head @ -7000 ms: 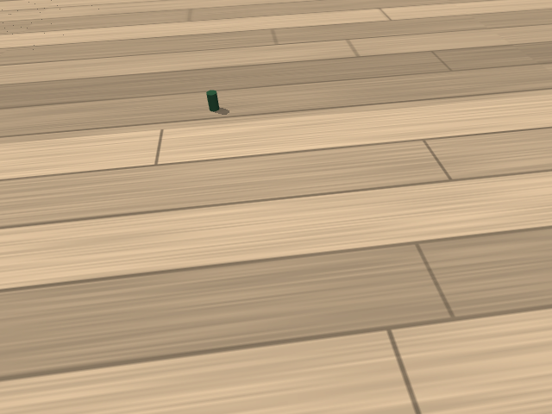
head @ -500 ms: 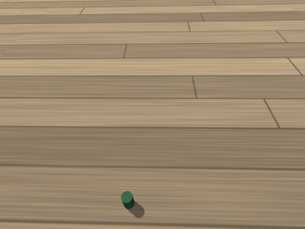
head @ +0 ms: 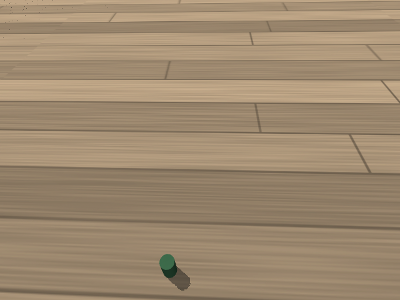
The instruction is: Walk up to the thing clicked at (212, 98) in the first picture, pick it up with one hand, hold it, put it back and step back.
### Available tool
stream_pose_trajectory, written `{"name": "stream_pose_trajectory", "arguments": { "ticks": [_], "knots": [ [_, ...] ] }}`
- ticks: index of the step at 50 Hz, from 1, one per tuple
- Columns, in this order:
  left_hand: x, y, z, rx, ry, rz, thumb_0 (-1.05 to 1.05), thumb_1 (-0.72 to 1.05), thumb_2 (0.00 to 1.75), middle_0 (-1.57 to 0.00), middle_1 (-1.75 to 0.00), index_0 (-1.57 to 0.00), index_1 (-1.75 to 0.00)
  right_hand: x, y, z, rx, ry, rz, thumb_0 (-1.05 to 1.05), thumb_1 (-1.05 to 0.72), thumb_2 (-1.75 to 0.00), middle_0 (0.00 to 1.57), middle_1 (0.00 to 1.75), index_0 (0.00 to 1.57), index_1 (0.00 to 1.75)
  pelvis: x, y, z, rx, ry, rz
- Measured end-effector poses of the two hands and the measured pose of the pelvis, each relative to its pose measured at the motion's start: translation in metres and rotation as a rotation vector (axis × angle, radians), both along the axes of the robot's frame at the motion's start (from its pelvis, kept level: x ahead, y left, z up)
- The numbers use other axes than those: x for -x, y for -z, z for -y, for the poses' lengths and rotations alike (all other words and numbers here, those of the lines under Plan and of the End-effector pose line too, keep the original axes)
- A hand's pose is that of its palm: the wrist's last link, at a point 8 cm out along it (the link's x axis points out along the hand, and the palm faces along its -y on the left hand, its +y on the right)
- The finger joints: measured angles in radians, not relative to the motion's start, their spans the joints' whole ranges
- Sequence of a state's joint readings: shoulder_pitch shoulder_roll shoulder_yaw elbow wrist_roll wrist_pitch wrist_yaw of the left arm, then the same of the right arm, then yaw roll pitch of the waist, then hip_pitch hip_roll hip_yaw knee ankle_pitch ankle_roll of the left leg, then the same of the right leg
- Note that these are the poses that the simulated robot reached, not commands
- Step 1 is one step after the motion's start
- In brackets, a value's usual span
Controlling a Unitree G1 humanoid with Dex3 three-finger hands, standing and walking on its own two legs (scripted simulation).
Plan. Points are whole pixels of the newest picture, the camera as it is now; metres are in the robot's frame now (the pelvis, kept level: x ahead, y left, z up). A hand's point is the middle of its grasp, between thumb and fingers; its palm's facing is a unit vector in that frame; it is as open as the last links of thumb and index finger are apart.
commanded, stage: stand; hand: left
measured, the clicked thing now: (168, 266) +0.43 +0.18 -0.72
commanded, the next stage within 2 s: go down in 1.96 s
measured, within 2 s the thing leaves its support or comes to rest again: neither
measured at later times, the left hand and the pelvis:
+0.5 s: hand out of the picture +0.09 +0.25 -0.15, palm faces -0.01 -0.94 -0.35, open 7.4 cm; pelvis +0.01 +0.00 +0.00, yaw +0 degrees
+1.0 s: hand out of the picture +0.08 +0.25 -0.16, palm faces -0.02 -0.94 -0.35, open 7.4 cm; pelvis +0.02 +0.00 +0.00, yaw +0 degrees
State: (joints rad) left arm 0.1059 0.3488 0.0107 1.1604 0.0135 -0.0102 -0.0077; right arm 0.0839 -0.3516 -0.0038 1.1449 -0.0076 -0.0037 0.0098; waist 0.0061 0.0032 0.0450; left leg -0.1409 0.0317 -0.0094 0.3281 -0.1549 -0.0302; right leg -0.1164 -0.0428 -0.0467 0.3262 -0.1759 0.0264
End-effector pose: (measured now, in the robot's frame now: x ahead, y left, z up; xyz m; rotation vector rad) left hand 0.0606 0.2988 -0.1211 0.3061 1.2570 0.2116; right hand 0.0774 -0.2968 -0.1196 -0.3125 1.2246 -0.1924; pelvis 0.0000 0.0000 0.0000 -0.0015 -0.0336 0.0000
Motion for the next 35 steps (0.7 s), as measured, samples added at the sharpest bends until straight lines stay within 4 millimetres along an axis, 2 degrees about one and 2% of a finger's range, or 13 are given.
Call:
{"name": "stream_pose_trajectory", "arguments": {
  "ticks": [9, 23, 35],
  "knots": [
    [-0.007, -0.001, 0.000, -0.004, 0.004, 0.000, 0.00, 0.91, 0.90, -0.21, -0.30, -0.20, -0.30, 0.001, 0.001, 0.003, 0.004, 0.003, -0.020, 0.01, -0.90, -0.90, 0.20, 0.30, 0.20, 0.30, -0.005, 0.000, 0.001, 0.000, -0.001, -0.003],
    [-0.022, -0.003, 0.002, -0.007, 0.012, 0.023, 0.00, 0.91, 0.90, -0.21, -0.30, -0.20, -0.30, -0.010, 0.001, 0.003, 0.002, -0.004, -0.007, 0.01, -0.90, -0.90, 0.20, 0.30, 0.20, 0.30, -0.012, 0.000, 0.003, 0.000, 0.000, -0.004],
    [-0.023, -0.003, 0.003, -0.008, 0.011, 0.022, 0.00, 0.91, 0.90, -0.21, -0.30, -0.20, -0.30, -0.014, 0.000, 0.004, 0.005, -0.006, 0.000, 0.01, -0.90, -0.90, 0.20, 0.30, 0.20, 0.30, -0.015, -0.001, 0.004, 0.000, 0.001, -0.002]
  ]
}}
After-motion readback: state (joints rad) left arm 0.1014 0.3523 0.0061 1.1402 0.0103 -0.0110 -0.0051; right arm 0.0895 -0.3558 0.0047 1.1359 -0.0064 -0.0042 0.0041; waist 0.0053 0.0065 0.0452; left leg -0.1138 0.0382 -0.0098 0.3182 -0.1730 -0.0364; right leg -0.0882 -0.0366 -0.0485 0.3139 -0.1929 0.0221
